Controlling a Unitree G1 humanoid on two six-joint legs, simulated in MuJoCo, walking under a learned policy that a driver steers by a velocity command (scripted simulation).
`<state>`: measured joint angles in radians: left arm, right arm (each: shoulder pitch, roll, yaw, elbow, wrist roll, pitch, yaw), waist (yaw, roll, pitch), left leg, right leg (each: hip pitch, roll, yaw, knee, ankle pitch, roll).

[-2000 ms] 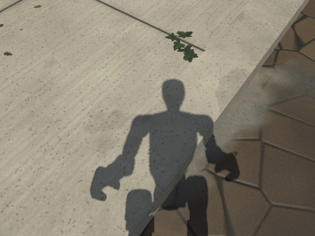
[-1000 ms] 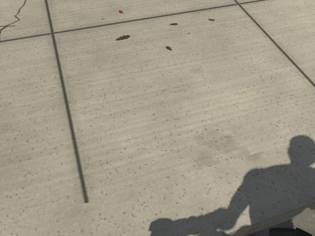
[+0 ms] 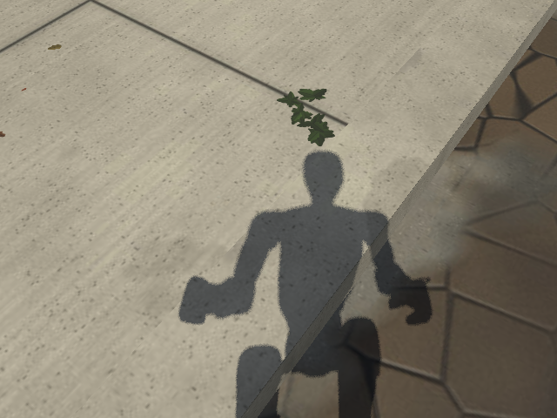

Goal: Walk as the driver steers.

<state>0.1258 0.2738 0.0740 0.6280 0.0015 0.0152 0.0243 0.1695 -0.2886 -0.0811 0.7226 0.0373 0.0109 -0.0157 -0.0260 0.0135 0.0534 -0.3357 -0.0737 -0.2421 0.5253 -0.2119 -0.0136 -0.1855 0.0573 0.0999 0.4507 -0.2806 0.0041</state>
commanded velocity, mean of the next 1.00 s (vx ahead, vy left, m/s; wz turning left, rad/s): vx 0.40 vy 0.00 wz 0.57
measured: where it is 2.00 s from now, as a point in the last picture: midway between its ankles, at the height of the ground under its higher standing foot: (77, 238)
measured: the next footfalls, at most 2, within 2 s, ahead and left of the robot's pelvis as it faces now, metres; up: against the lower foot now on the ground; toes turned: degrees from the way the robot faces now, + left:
left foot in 0.30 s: +0.03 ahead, +0.14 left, +0.00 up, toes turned +19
right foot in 0.68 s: +0.18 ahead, -0.01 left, +0.00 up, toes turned +40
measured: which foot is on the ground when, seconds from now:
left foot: down 0.00-0.00, up 0.02-0.28, down 0.30-0.68, up 0.70-1.00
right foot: down 0.00-0.32, up 0.34-0.66, down 0.68-1.00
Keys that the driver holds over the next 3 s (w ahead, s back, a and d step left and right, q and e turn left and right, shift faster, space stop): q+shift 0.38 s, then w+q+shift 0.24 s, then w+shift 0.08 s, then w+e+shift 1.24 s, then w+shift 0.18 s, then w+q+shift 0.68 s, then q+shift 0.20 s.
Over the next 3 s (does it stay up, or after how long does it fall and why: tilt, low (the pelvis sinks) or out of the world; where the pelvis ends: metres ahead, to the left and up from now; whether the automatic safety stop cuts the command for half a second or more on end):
stays up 1.72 0.33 0.13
